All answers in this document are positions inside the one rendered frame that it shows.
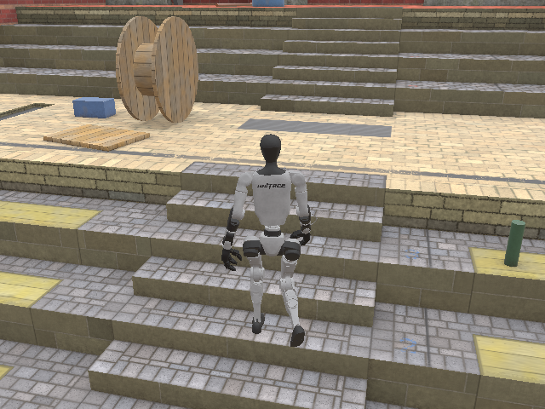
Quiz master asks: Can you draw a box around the right robot upper arm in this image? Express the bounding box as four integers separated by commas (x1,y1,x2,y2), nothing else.
289,170,309,217

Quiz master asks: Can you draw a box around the robot head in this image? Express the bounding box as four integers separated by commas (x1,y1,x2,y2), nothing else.
257,134,286,176

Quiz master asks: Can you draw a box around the left robot upper arm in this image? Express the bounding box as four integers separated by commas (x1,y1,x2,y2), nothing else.
232,171,254,220

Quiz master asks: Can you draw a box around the right robot hand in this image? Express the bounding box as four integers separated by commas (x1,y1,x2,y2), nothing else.
290,230,311,246

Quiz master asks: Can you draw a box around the robot left forearm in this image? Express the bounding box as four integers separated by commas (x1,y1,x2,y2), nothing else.
222,207,240,250

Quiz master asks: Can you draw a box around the right robot foot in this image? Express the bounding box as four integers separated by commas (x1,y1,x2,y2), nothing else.
290,325,305,347

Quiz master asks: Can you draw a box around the left robot hand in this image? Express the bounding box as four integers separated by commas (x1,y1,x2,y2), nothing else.
221,248,242,271

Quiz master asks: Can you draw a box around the robot right forearm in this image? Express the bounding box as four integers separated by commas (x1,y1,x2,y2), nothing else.
299,205,311,234

